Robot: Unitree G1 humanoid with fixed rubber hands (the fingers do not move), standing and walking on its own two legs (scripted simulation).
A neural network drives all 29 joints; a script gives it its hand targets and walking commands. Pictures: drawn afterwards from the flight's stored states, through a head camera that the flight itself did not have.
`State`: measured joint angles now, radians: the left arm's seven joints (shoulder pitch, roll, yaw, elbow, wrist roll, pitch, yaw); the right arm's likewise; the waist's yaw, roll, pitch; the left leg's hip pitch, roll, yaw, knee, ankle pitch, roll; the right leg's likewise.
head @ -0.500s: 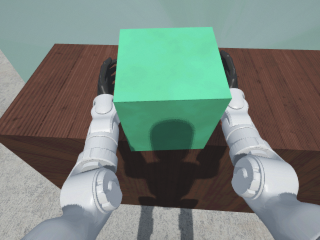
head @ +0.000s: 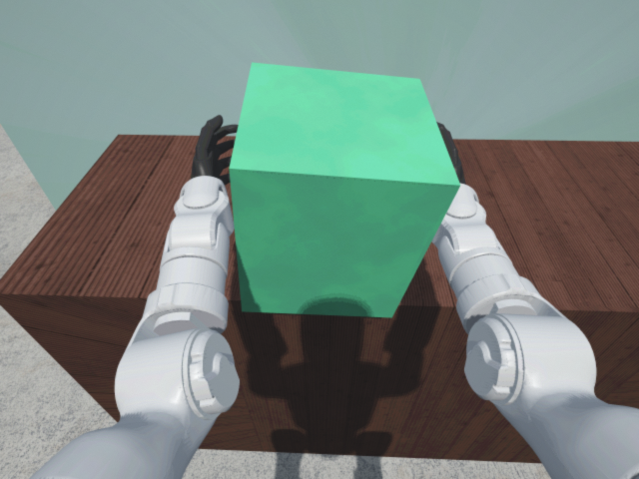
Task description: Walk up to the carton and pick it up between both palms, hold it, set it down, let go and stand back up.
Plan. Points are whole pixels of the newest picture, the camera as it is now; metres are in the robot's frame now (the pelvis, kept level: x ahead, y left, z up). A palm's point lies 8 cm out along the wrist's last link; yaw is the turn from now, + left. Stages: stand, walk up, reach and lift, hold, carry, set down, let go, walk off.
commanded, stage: reach and lift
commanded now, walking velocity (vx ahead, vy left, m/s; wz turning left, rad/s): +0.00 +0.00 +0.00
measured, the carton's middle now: (327, 199) +0.41 +0.02 +0.16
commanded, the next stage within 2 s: hold in 1.70 s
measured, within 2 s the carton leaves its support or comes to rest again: neither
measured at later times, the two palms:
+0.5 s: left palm (201, 151) +0.41 +0.17 +0.24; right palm (454, 164) +0.41 -0.13 +0.22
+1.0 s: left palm (194, 134) +0.39 +0.17 +0.27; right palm (470, 143) +0.40 -0.13 +0.26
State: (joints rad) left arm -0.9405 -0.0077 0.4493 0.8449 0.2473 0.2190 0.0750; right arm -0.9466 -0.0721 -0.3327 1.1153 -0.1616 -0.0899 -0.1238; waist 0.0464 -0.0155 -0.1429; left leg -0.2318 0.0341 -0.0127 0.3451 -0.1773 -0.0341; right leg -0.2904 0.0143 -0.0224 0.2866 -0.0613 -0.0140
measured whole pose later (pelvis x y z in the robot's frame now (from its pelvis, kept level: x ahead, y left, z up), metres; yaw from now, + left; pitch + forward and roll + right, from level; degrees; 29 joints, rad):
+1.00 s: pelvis -0.01 +0.00 +0.00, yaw +0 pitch -2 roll +0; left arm -1.04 0.10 0.40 0.66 0.24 0.69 0.02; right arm -1.09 -0.10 -0.14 0.98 0.11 0.36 -0.19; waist -0.05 -0.02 -0.12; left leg -0.13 0.03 -0.02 0.34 -0.18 -0.03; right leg -0.18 0.01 -0.03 0.27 -0.06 -0.01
